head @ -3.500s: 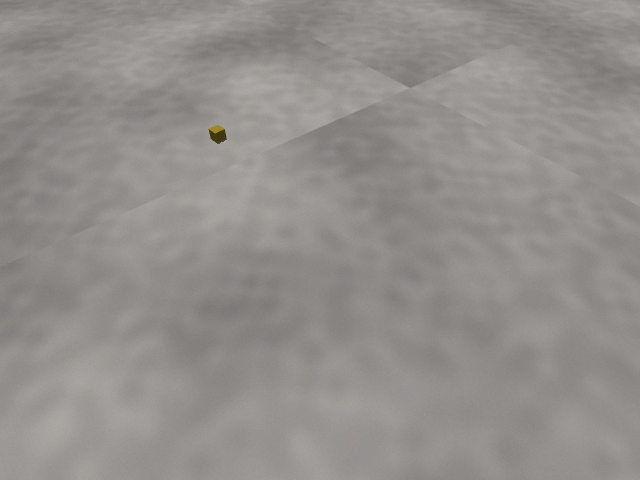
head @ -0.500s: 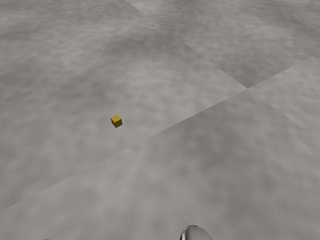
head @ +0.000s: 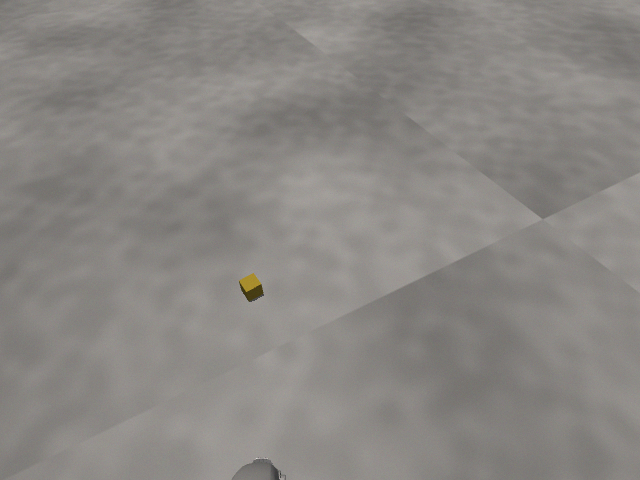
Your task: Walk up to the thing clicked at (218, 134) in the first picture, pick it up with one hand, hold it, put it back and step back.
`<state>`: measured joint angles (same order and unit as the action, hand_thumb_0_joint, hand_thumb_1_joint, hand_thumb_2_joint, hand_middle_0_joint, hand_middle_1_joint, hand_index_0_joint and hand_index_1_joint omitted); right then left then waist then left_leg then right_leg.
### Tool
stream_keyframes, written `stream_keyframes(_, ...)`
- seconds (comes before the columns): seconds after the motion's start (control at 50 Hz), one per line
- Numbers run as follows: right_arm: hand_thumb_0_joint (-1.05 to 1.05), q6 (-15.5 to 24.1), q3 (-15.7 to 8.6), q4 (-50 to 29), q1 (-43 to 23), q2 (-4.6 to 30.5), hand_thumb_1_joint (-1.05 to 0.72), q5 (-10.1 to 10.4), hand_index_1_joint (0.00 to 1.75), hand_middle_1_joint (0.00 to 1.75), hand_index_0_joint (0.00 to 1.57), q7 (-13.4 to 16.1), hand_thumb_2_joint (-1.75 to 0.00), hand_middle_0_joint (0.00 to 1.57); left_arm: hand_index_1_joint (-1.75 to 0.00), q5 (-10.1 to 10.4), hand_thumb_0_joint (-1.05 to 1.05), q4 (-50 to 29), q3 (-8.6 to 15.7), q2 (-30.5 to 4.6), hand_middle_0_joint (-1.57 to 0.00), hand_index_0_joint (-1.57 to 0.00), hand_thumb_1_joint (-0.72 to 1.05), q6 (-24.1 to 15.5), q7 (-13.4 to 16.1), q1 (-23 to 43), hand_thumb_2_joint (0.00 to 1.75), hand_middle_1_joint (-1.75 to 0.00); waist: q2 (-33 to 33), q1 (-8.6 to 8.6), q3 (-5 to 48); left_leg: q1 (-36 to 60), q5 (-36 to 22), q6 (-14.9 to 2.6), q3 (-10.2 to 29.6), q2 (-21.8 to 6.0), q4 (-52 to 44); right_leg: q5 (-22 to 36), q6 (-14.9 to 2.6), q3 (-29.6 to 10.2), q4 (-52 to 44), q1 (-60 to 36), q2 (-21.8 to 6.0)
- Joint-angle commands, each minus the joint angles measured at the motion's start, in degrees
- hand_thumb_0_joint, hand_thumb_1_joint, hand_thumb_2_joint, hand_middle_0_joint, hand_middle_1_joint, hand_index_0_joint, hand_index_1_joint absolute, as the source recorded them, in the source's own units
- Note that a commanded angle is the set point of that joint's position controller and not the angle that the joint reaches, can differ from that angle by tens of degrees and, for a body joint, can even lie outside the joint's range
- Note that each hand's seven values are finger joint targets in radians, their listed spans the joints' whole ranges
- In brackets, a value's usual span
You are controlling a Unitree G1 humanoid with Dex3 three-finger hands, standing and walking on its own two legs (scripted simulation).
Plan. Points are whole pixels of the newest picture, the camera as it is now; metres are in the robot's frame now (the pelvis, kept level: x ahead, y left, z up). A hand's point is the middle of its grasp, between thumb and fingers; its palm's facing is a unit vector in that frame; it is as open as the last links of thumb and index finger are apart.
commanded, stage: walk up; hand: left
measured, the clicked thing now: (251, 287) +0.90 +0.32 -0.74
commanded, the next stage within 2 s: none
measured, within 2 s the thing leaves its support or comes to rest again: neither
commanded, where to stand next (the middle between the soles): +0.56 +0.04 m, yaw +0 degrees
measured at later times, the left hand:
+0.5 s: hand (126, 417) +0.24 +0.32 -0.15, palm faces -0.08 -0.94 -0.34, open 7.4 cm
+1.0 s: hand (161, 337) +0.37 +0.30 -0.14, palm faces -0.03 -0.92 -0.38, open 7.4 cm
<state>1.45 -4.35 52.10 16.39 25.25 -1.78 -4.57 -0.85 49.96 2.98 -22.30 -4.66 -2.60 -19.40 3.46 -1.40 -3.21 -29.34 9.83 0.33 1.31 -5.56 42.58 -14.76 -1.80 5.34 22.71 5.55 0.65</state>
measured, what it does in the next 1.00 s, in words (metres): walks ahead: left foot, then right foot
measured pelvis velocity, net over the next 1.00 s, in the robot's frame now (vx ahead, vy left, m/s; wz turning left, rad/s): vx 0.33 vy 0.03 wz -0.01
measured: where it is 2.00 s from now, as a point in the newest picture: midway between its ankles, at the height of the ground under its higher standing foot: (326, 398)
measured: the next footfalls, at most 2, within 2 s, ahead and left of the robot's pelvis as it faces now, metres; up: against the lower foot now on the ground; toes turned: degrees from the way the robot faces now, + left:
left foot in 0.10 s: +0.19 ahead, +0.15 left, +0.00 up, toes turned +5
right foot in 0.62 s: +0.36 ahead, -0.11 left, +0.00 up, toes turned -6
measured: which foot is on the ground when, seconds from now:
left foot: up 0.00-0.08, down 0.10-0.64, up 0.66-1.00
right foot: down 0.00-0.14, up 0.16-0.60, down 0.62-1.00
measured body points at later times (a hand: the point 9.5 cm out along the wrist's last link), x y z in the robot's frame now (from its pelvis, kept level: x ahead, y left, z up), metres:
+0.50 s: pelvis +0.18 +0.05 +0.00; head +0.19 +0.06 +0.45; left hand +0.25 +0.37 -0.12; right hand +0.21 -0.27 -0.10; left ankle +0.15 +0.15 -0.74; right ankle +0.30 -0.12 -0.70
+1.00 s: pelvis +0.33 +0.03 -0.01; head +0.34 +0.03 +0.44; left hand +0.37 +0.35 -0.11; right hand +0.39 -0.30 -0.12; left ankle +0.43 +0.17 -0.72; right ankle +0.32 -0.10 -0.74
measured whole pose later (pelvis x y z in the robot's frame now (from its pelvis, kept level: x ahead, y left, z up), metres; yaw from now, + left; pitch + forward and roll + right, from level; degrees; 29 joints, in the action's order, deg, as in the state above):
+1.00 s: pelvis +0.33 +0.03 -0.01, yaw -1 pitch -3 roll -1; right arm 2.5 -3.9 51.0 16.9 24.5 -1.4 -4.1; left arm -1.0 48.4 2.4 -23.5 -3.4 -2.7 -18.9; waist 1.7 -1.8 -3.7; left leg -24.8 13.0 -0.2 -0.9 -4.8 38.2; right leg -16.9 -0.8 4.4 30.0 10.4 -2.1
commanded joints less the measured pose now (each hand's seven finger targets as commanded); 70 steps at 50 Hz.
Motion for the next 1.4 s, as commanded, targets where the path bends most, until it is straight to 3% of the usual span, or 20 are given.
stream_keyframes(0.0,0.0,2.74,-2.28,-6.26,-5.19,7.87,-0.9,0.2,0.3,0.3,0.2,0.08,-0.9,0.2,-0.3,0.44,0.0,-4.52,4.57,-16.49,-0.2,-0.2,0.9,-1.82,0.76,0.72,0.9,-0.3,-10.05,-1.23,-1.87,4.31,-1.94,-0.6,-1.43,-0.98,-7.52,-0.67,-9.51,-9.38,-7.63,5.0,-15.38)
stream_keyframes(0.08,0.0,3.91,-3.51,-3.05,5.13,10.68,-0.9,0.12,0.3,0.3,0.2,1.05,-0.9,0.2,-0.3,0.25,0.0,-5.38,3.55,-15.22,-0.2,-0.2,0.9,-1.09,0.88,1.45,0.9,-0.3,-2.18,4.83,4.61,24.57,1.59,-3.28,-3.66,2.88,-13.89,10.94,-6.66,-6.54,10.98,10.13,-12.23)
stream_keyframes(0.1,0.0,4.38,-4.68,-1.55,11.91,14.05,-0.9,-0.73,0.3,0.3,0.2,1.86,-0.9,0.2,-0.3,0.72,0.0,-5.57,2.21,-11.69,-0.2,-0.2,0.9,-0.82,0.95,-1.12,0.9,-0.3,8.62,7.66,8.99,33.21,9.54,-5.72,3.74,-1.63,-18.82,10.82,-4.25,-2.33,28.27,15.32,-7.29)
stream_keyframes(0.12,0.0,4.64,-5.55,-3.3,11.48,18.08,-0.9,-0.78,0.3,0.3,0.2,2.52,-0.9,0.2,-0.3,1.3,0.0,-6.07,1.01,-6.84,-0.2,-0.2,0.9,-0.52,0.73,-4.02,0.9,-0.3,19.25,5.78,9.25,39.76,13.25,-9.57,27.81,-14.88,-23.2,-15.11,-0.83,-2.51,39.78,30.11,0.75)
stream_keyframes(0.14,0.0,4.49,-5.62,-4.39,9.66,19.07,-0.9,1.07,0.3,0.3,0.2,2.53,-0.9,0.2,-0.3,1.1,0.0,-4.22,2.63,-13.37,-0.2,-0.2,0.9,0.23,1.76,-4.16,0.9,-0.3,9.87,5.81,8.36,37.8,16.95,-15.08,37.12,-19.68,-27.14,-17.31,-1.48,-6.14,44.31,32.89,0.13)
stream_keyframes(0.26,0.0,4.96,-2.8,-6.34,2.31,11.99,-0.9,2.25,0.3,0.3,0.2,3.27,-0.9,0.2,-0.3,1.42,0.0,-0.7,2.36,-13.05,-0.2,-0.2,0.9,1.35,0.47,-4.54,0.9,-0.3,3.72,1.47,0.18,19.88,-6.66,-10.06,7.02,-8.88,-27.08,-2.07,0.27,-9.43,38.97,23.72,-4.77)
stream_keyframes(0.48,0.0,4.64,-3.23,-8.35,2.0,12.81,-0.9,1.54,0.3,0.3,0.2,2.92,-0.9,0.2,-0.3,0.31,0.0,-3.52,2.62,-11.07,-0.2,-0.2,0.9,0.92,-1.52,7.22,0.9,-0.3,2.79,3.06,-4.31,17.51,2.58,-12.02,2.2,-8.28,-28.64,6.79,1.15,-4.62,14.08,20.19,-6.95)
stream_keyframes(0.58,0.0,3.65,-2.43,-9.3,2.3,10.83,-0.9,1.61,0.3,0.3,0.2,3.1,-0.9,0.2,-0.3,-0.01,0.0,-0.72,3.77,-12.79,-0.2,-0.2,0.9,-0.81,-0.26,-0.97,0.9,-0.3,-4.56,-1.63,3.76,17.06,-8.9,-8.94,-0.2,-6.09,-9.22,5.34,-0.85,-3.48,4.31,1.08,-3.41)
stream_keyframes(0.6,0.0,3.69,-1.29,-9.25,5.24,7.77,-0.9,1.74,0.3,0.3,0.2,3.01,-0.9,0.2,-0.3,-0.35,0.0,0.55,4.86,-15.56,-0.2,-0.2,0.9,-1.45,0.4,-5.53,0.9,-0.3,-12.72,-3.28,7.74,12.24,-5.6,-7.16,-3.99,-1.59,3.54,1.65,-2.03,-7.18,1.62,-7.56,-5.8)
stream_keyframes(0.64,0.0,3.19,-1.09,-9.06,5.61,9.77,-0.9,1.78,0.3,0.3,0.2,3.25,-0.9,0.2,-0.3,0.39,0.0,-0.33,5.99,-21.15,-0.2,-0.2,0.9,-1.3,1.08,-7.59,0.9,-0.3,-19.15,-4.41,7.58,-7.37,21.45,-3.14,-3.9,7.22,20.75,-2.54,-12.34,-40.89,-6.4,-15.59,-24.92)
stream_keyframes(0.66,0.0,2.83,-1.66,-8.36,3.74,11.99,-0.9,1.29,0.3,0.3,0.2,3.8,-0.9,0.2,-0.3,1.03,0.0,-1.26,5.75,-20.98,-0.2,-0.2,0.9,-0.93,1.17,-5.62,0.9,-0.3,-15.81,-3.96,4.97,-7.42,21.82,-2.8,-0.26,3.65,22.75,-2.44,-15.39,-41.87,-6.3,-10.26,-26.99)
stream_keyframes(0.76,0.0,1.8,-1.55,-5.1,5.79,9.19,-0.9,1.85,0.3,0.3,0.2,2.42,-0.9,0.2,-0.3,1.14,0.0,-3.72,3.57,-14.97,-0.2,-0.2,0.9,-1.11,1.68,0.92,0.9,-0.3,-12.31,0.48,0.65,0.35,10.51,-2.11,0.85,2.03,16.73,9.54,-9.93,-15.6,-5.86,3.78,-14.81)
stream_keyframes(0.92,0.0,2.46,-2.6,-5.73,0.46,8.53,-0.9,0.77,0.3,0.3,0.2,0.9,-0.9,0.2,-0.3,-0.02,0.0,-6.64,4.11,-17.16,-0.2,-0.2,0.9,-0.72,0.61,2.9,0.9,-0.3,-13.62,-0.16,-1.57,8.41,2.17,0.11,-2.42,0.16,-3.97,-11.22,-10.5,-11.78,-7.93,13.66,-15.48)
stream_keyframes(1.0,0.0,3.75,-3.85,-2.14,9.65,9.95,-0.9,0.35,0.3,0.3,0.2,1.87,-0.9,0.2,-0.3,-0.21,0.0,-6.96,3.32,-15.18,-0.2,-0.2,0.9,0.11,0.41,5.6,0.9,-0.3,-5.54,5.66,2.46,25.63,1.07,-1.2,-5.34,3.57,-9.87,-15.55,-6.98,-8.58,5.95,21.22,-12.22)
stream_keyframes(1.02,0.0,4.09,-4.43,-1.07,13.03,11.59,-0.9,0.24,0.3,0.3,0.2,2.48,-0.9,0.2,-0.3,-0.33,0.0,-6.86,2.46,-12.47,-0.2,-0.2,0.9,0.51,0.45,3.58,0.9,-0.3,1.35,6.95,3.81,31.07,8.55,-2.18,-3.25,3.15,-12.32,-16.58,-5.85,-6.16,15.76,25.51,-9.28)
stream_keyframes(1.04,0.0,4.48,-5.34,-1.59,14.27,15.85,-0.9,-0.35,0.3,0.3,0.2,3.04,-0.9,0.2,-0.3,0.11,0.0,-6.8,1.16,-8.03,-0.2,-0.2,0.9,0.78,0.32,0.15,0.9,-0.3,15.17,6.98,3.31,33.01,25.41,-5.88,15.45,-7.21,-23.09,-15.38,-2.64,-0.73,33.77,32.79,-2.87)
stream_keyframes(1.06,0.0,4.96,-5.11,-4.4,11.38,17.79,-0.9,-0.15,0.3,0.3,0.2,3.34,-0.9,0.2,-0.3,0.59,0.0,-6.11,1.31,-8.98,-0.2,-0.2,0.9,1.2,0.69,-2.04,0.9,-0.3,11.2,4.89,0.85,30.13,30.04,-10.78,35.09,-17.53,-31.07,-14.19,-1.19,-5.11,41.45,38.71,1.15)
stream_keyframes(1.08,0.0,4.71,-5.29,-5.13,8.84,19.0,-0.9,1.55,0.3,0.3,0.2,3.1,-0.9,0.2,-0.3,0.2,0.0,-4.99,2.53,-14.4,-0.2,-0.2,0.9,1.57,1.44,-0.68,0.9,-0.3,7.46,4.86,-2.09,25.11,30.45,-15.33,37.34,-20.96,-31.32,-14.68,-1.59,-8.92,43.63,37.09,-3.33)
stream_keyframes(1.18,0.0,5.54,-3.03,-5.72,5.18,13.57,-0.9,1.57,0.3,0.3,0.2,3.94,-0.9,0.2,-0.3,0.69,0.0,-1.97,2.94,-13.79,-0.2,-0.2,0.9,1.86,0.57,-1.29,0.9,-0.3,4.38,1.7,-2.09,18.85,-2.3,-11.7,11.02,-10.83,-25.91,-5.22,-0.06,-8.92,36.53,27.21,-6.61)
stream_keyframes(1.38,0.0,2.76,-1.49,-6.56,1.38,11.9,-0.9,1.77,0.3,0.3,0.2,4.87,-0.9,0.2,-0.3,0.55,0.0,-0.83,2.18,-9.36,-0.2,-0.2,0.9,2.2,1.43,3.45,0.9,-0.3,4.38,1.29,1.63,12.82,-22.21,-10.57,-0.11,-6.91,-13.56,5.71,0.97,-1.23,13.8,10.74,-2.3)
